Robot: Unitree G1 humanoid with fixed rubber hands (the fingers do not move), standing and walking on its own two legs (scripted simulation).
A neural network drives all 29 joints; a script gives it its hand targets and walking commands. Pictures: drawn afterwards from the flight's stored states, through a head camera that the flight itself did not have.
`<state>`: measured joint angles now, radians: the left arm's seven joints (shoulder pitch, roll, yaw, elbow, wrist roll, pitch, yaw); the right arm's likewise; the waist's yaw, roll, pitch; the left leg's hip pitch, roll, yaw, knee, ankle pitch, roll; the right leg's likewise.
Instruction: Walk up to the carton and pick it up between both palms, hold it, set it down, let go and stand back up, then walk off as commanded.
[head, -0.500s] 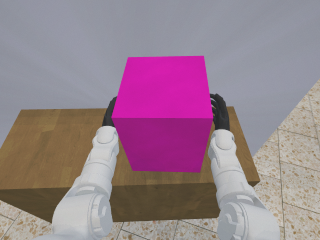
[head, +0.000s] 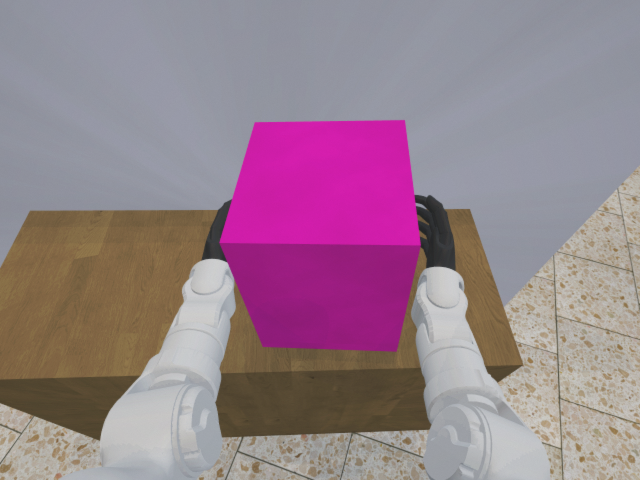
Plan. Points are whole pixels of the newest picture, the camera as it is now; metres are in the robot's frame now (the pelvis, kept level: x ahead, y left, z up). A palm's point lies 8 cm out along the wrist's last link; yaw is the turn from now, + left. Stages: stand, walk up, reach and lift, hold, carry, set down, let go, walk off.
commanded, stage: set down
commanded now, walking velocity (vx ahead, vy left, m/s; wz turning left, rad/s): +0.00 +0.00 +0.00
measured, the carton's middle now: (328, 241) +0.42 +0.00 +0.02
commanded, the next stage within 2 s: none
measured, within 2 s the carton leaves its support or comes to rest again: rests again in 1.42 s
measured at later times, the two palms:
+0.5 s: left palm (225, 265) +0.41 +0.15 -0.03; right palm (420, 272) +0.39 -0.14 -0.01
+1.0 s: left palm (233, 271) +0.41 +0.14 -0.04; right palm (427, 292) +0.37 -0.15 -0.03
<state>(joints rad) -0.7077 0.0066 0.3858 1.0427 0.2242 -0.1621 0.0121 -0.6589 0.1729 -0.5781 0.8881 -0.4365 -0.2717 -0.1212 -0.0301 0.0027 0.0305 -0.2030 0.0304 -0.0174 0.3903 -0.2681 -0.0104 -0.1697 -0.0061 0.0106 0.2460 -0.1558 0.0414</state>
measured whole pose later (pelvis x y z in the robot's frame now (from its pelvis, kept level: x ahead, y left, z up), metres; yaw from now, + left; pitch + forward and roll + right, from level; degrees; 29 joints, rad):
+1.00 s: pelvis +0.00 -0.01 -0.01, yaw +0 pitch +21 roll -2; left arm -0.77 0.06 0.39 1.23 0.22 -0.48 0.00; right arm -0.66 0.18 -0.63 1.05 -0.46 -0.56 -0.19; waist -0.04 0.00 -0.07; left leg -0.54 0.03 -0.02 0.39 -0.22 -0.01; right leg -0.52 -0.01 0.01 0.26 -0.12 0.03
